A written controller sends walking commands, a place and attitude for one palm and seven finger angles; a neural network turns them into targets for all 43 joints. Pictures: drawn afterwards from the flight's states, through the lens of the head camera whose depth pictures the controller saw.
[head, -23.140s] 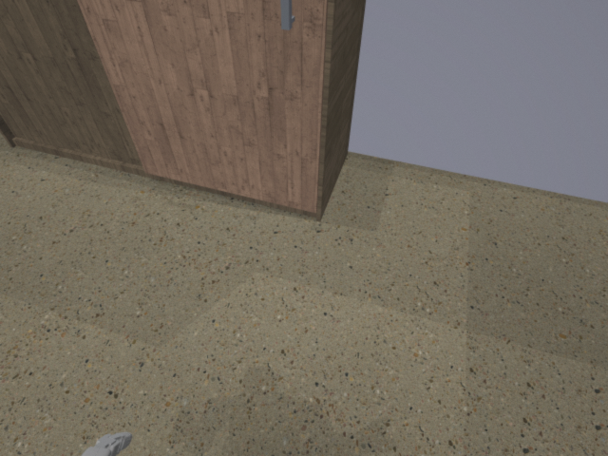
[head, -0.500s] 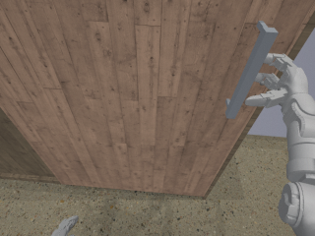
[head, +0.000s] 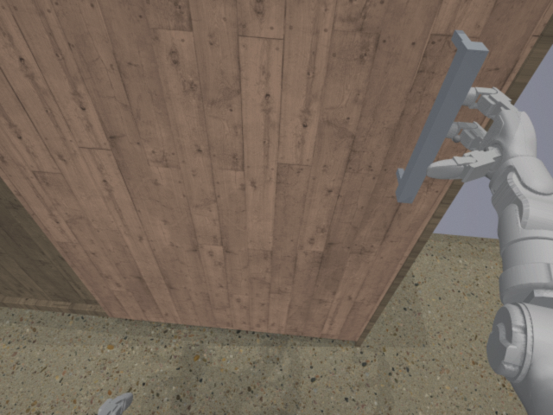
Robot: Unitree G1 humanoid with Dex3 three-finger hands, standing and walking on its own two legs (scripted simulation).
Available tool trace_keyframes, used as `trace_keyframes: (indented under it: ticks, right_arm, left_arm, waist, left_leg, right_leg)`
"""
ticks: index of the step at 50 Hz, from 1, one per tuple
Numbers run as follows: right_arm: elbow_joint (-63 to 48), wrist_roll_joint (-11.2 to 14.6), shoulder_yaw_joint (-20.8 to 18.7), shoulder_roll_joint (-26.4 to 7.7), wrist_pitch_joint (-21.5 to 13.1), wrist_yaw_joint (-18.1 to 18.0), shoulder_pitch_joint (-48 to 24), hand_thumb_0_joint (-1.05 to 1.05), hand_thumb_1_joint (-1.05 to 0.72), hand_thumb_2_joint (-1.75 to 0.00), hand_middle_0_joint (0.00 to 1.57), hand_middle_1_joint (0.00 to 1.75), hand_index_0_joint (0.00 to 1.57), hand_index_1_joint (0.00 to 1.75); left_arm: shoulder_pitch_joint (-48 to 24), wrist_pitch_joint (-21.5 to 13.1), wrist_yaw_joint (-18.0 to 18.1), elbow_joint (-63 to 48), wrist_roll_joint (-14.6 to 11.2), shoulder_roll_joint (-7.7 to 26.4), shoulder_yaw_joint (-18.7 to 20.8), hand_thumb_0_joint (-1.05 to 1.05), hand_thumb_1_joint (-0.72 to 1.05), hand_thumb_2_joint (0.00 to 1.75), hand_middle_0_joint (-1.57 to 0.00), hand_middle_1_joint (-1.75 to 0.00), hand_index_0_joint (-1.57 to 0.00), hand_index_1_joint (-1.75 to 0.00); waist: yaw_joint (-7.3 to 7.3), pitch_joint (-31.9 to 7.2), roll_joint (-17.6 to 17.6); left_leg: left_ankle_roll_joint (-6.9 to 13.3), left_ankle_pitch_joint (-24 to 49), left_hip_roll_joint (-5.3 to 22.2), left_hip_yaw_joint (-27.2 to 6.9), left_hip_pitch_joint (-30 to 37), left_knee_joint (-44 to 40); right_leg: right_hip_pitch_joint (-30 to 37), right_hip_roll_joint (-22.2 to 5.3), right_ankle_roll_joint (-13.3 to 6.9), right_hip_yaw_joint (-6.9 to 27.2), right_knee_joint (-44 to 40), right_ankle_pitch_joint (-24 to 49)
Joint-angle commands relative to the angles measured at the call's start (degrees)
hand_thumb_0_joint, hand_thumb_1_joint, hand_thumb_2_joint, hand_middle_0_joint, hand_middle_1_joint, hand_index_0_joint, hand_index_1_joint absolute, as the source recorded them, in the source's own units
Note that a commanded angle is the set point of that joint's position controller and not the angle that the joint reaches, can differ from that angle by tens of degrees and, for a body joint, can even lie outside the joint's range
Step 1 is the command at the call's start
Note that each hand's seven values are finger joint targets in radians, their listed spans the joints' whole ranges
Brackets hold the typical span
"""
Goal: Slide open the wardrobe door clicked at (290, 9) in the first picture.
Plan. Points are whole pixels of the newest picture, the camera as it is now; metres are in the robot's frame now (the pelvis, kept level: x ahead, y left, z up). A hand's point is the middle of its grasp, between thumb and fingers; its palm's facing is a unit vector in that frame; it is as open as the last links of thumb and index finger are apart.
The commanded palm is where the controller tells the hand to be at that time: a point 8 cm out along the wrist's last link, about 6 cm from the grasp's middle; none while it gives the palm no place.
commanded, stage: slide the fingers in behind the handle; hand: right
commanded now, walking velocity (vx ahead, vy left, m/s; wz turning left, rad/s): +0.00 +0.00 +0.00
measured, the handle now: (428, 127) +0.49 -0.16 +0.20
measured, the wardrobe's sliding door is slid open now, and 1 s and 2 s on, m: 0.00 0.00 0.00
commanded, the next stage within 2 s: grip the handle and tug to test in 1.64 s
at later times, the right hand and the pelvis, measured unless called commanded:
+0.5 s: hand (447, 146) +0.42 -0.17 +0.22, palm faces +0.01 +1.00 +0.00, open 14.0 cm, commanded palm +0.41 -0.22 +0.21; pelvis +0.00 +0.00 +0.00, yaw +0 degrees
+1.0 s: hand (428, 145) +0.44 -0.15 +0.20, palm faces +0.01 +1.00 +0.00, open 14.0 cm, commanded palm +0.41 -0.20 +0.21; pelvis +0.00 +0.00 +0.00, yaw +0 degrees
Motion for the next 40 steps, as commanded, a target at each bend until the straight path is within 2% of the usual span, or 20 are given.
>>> trace_keyframes:
  ticks: [1,3,5,6,7,8,9,10,13,16,19,22,25,26,31,32,33,34,35,40]
  right_arm:
    - [-16.20,1.88,-1.00,-9.06,-4.52,0.46,-27.42,0.00,0.50,-0.30,0.30,1.20,0.30,1.20]
    - [-15.36,2.25,-2.26,-10.56,-3.92,0.16,-25.22,0.00,0.50,-0.30,0.30,1.20,0.30,1.20]
    - [-16.23,1.76,-3.45,-11.30,-3.01,-0.53,-25.07,0.00,0.50,-0.30,0.30,1.20,0.30,1.20]
    - [-16.95,1.57,-3.67,-11.10,-2.52,-0.97,-23.49,0.00,0.50,-0.30,0.30,1.20,0.30,1.20]
    - [-19.29,1.28,-2.11,-9.56,-2.36,-1.39,-24.83,0.00,0.50,-0.30,0.30,1.20,0.30,1.20]
    - [-21.16,1.27,-3.02,-10.18,-2.57,-2.18,-23.19,0.00,0.50,-0.30,0.30,1.20,0.30,1.20]
    - [-22.99,0.84,-2.68,-9.84,-2.33,-2.58,-23.07,0.00,0.50,-0.30,0.30,1.20,0.30,1.20]
    - [-24.07,0.74,-3.77,-10.47,-2.05,-3.05,-21.96,0.00,0.50,-0.30,0.30,1.20,0.30,1.20]
    - [-25.19,1.03,-2.07,-8.53,-1.39,-3.64,-22.35,0.00,0.50,-0.30,0.30,1.20,0.30,1.20]
    - [-27.04,0.95,-2.94,-9.11,0.07,-3.56,-21.90,0.00,0.50,-0.30,0.30,1.20,0.30,1.20]
    - [-27.98,1.19,-0.41,-6.23,1.06,-3.49,-22.01,0.00,0.50,-0.30,0.30,1.20,0.30,1.20]
    - [-25.41,1.32,-0.94,-6.86,2.79,-3.37,-21.53,0.00,0.50,-0.30,0.30,1.20,0.30,1.20]
    - [-23.73,1.50,-1.36,-7.77,3.70,-3.18,-21.46,0.00,0.50,-0.30,0.30,1.20,0.30,1.20]
    - [-24.15,1.44,0.95,-5.34,3.63,-3.05,-23.35,0.00,0.50,-0.30,0.30,1.20,0.30,1.20]
    - [-27.05,1.69,-0.10,-5.93,1.84,-3.64,-23.84,0.00,0.50,-0.30,0.30,1.20,0.30,1.20]
    - [-27.04,1.84,0.96,-4.30,1.74,-3.46,-23.48,0.00,0.50,-0.30,0.30,1.20,0.30,1.20]
    - [-27.30,2.14,0.28,-5.08,1.23,-3.57,-22.81,0.00,0.50,-0.30,0.30,1.20,0.30,1.20]
    - [-27.68,2.02,-0.60,-5.82,1.20,-3.68,-22.39,0.00,0.50,-0.30,0.30,1.20,0.30,1.20]
    - [-26.39,1.87,-1.00,-6.06,1.52,-3.74,-21.43,0.00,0.50,-0.30,0.30,1.20,0.30,1.20]
    - [-26.08,1.26,-0.11,-5.21,2.76,-4.33,-21.30,0.00,0.50,-0.30,0.30,1.20,0.30,1.20]
  left_arm:
    - [-1.80,-2.95,0.15,-7.54,0.09,7.95,2.60,0.00,0.90,0.90,-0.20,-0.30,-0.20,-0.30]
    - [-1.98,-2.86,0.24,-7.67,0.00,8.09,2.55,0.00,0.90,0.90,-0.20,-0.30,-0.20,-0.30]
    - [-2.72,-2.75,0.17,-7.76,0.04,7.96,2.38,0.00,0.90,0.90,-0.20,-0.30,-0.20,-0.30]
    - [-3.11,-2.64,0.09,-8.26,-0.07,7.79,2.36,0.00,0.90,0.90,-0.20,-0.30,-0.20,-0.30]
    - [-3.59,-2.70,-0.08,-8.55,-0.09,7.55,2.22,0.00,0.90,0.90,-0.20,-0.30,-0.20,-0.30]
    - [-3.65,-2.86,-0.14,-9.08,0.05,7.38,2.42,0.00,0.90,0.90,-0.20,-0.30,-0.20,-0.30]
    - [-4.49,-2.87,-0.26,-9.12,-0.03,7.23,2.28,0.00,0.90,0.90,-0.20,-0.30,-0.20,-0.30]
    - [-4.35,-2.85,-0.37,-9.26,0.14,7.11,2.24,0.00,0.90,0.90,-0.20,-0.30,-0.20,-0.30]
    - [-4.78,-2.57,-0.07,-9.29,0.10,7.05,2.30,0.00,0.90,0.90,-0.20,-0.30,-0.20,-0.30]
    - [-5.78,-2.52,0.12,-9.38,0.08,6.92,2.23,0.00,0.90,0.90,-0.20,-0.30,-0.20,-0.30]
    - [-6.54,-2.37,0.20,-9.19,-0.06,6.56,1.95,0.00,0.90,0.90,-0.20,-0.30,-0.20,-0.30]
    - [-6.38,-1.91,0.47,-8.69,0.02,6.75,1.90,0.00,0.90,0.90,-0.20,-0.30,-0.20,-0.30]
    - [-6.87,-1.37,0.67,-8.65,-0.08,6.83,1.75,0.00,0.90,0.90,-0.20,-0.30,-0.20,-0.30]
    - [-7.07,-1.34,0.67,-8.67,-0.07,6.61,1.66,0.00,0.90,0.90,-0.20,-0.30,-0.20,-0.30]
    - [-6.97,-1.54,0.45,-8.88,0.19,6.43,1.86,0.00,0.90,0.90,-0.20,-0.30,-0.20,-0.30]
    - [-7.24,-1.57,0.33,-9.02,0.13,6.16,1.81,0.00,0.90,0.90,-0.20,-0.30,-0.20,-0.30]
    - [-7.08,-1.63,0.32,-9.02,0.18,6.36,1.93,0.00,0.90,0.90,-0.20,-0.30,-0.20,-0.30]
    - [-7.25,-1.63,0.26,-9.01,0.26,6.35,1.95,0.00,0.90,0.90,-0.20,-0.30,-0.20,-0.30]
    - [-7.16,-1.43,0.30,-8.84,0.33,6.38,1.92,0.00,0.90,0.90,-0.20,-0.30,-0.20,-0.30]
    - [-7.67,-0.85,0.30,-8.83,0.17,6.32,1.87,0.00,0.90,0.90,-0.20,-0.30,-0.20,-0.30]
  waist:
    - [0.24,-17.82,0.30]
    - [-0.14,-15.73,2.62]
    - [-0.64,-14.86,2.98]
    - [-1.24,-14.70,2.49]
    - [-0.91,-14.55,0.63]
    - [-1.50,-16.02,1.49]
    - [-1.66,-16.36,-1.42]
    - [-2.01,-16.88,-0.48]
    - [-0.93,-15.01,2.89]
    - [-1.40,-16.29,1.17]
    - [-0.81,-15.26,-0.03]
    - [-0.60,-13.87,2.26]
    - [-0.60,-12.90,2.81]
    - [0.07,-12.41,1.90]
    - [-0.69,-16.82,0.65]
    - [-0.62,-16.74,-0.03]
    - [-0.61,-17.19,1.82]
    - [-1.07,-17.50,1.64]
    - [-1.15,-16.92,3.28]
    - [-0.93,-13.90,2.39]
  left_leg:
    - [0.41,17.47,-0.63,-0.38,-2.16,-3.68]
    - [0.36,16.51,-0.63,-0.24,-1.07,-4.18]
    - [0.31,16.58,-0.57,-0.39,-0.99,-4.12]
    - [0.33,16.46,-0.53,-0.44,-0.76,-4.13]
    - [0.37,15.64,-0.46,-0.29,-1.21,-4.16]
    - [0.40,16.10,-0.45,-0.26,0.26,-4.11]
    - [0.48,16.52,-0.48,-0.53,-0.31,-4.07]
    - [0.52,17.10,-0.57,-0.42,0.54,-4.07]
    - [0.23,16.50,-0.68,-0.24,0.71,-4.78]
    - [0.31,17.70,-0.61,-0.58,0.97,-4.75]
    - [0.33,17.97,-0.56,-0.53,0.54,-5.09]
    - [0.20,17.24,-0.50,-0.56,0.28,-5.68]
    - [0.05,16.68,-0.22,-0.73,0.39,-6.02]
    - [0.05,16.21,-0.12,-0.64,-0.31,-6.08]
    - [0.40,19.86,-0.19,-0.68,1.69,-5.21]
    - [0.44,20.26,-0.24,-0.70,1.53,-5.13]
    - [0.32,21.08,-0.29,-0.63,2.33,-5.21]
    - [0.27,21.54,-0.20,-0.79,2.82,-5.12]
    - [0.20,21.82,-0.23,-0.62,3.17,-5.00]
    - [0.02,20.33,-0.09,-0.71,1.83,-5.63]
  right_leg:
    - [17.12,0.89,-2.88,1.59,-1.69,12.66]
    - [15.00,0.94,-3.14,1.36,-2.08,11.53]
    - [14.38,0.93,-3.14,1.25,-2.72,11.03]
    - [14.15,0.92,-3.09,0.99,-2.91,11.04]
    - [14.66,0.88,-2.89,1.07,-3.22,10.70]
    - [15.06,0.89,-3.07,0.92,-2.86,11.77]
    - [16.11,0.80,-2.94,0.83,-2.97,12.25]
    - [16.21,0.84,-2.85,0.97,-3.14,12.81]
    - [15.65,0.57,-3.15,0.64,-3.29,12.07]
    - [16.98,0.76,-3.05,0.54,-3.42,12.80]
    - [17.49,0.81,-3.01,0.48,-3.37,12.95]
    - [16.30,1.05,-3.08,0.65,-3.69,11.58]
    - [15.09,1.34,-3.13,0.54,-3.70,10.41]
    - [15.36,1.33,-3.08,0.61,-3.83,10.09]
    - [17.95,1.48,-2.99,0.90,-3.14,14.01]
    - [18.30,1.63,-2.99,0.73,-2.98,14.27]
    - [18.21,1.54,-3.21,0.73,-2.77,14.95]
    - [17.94,1.56,-3.20,0.63,-2.99,15.04]
    - [17.32,1.53,-3.19,0.59,-3.19,14.95]
    - [16.19,1.49,-3.25,0.15,-3.56,13.40]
